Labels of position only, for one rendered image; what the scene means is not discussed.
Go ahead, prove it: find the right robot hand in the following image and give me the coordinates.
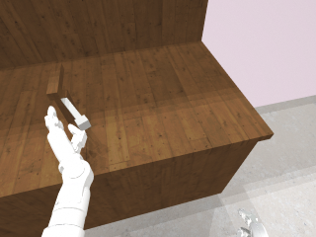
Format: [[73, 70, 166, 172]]
[[233, 208, 269, 237]]

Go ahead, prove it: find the left robot forearm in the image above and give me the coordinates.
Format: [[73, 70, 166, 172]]
[[41, 153, 94, 237]]

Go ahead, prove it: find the left robot hand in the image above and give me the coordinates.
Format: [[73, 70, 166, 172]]
[[44, 106, 87, 163]]

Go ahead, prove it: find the counter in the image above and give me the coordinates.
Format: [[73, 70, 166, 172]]
[[0, 0, 274, 237]]

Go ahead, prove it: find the tap lever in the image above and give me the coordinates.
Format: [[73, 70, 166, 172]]
[[60, 98, 91, 131]]

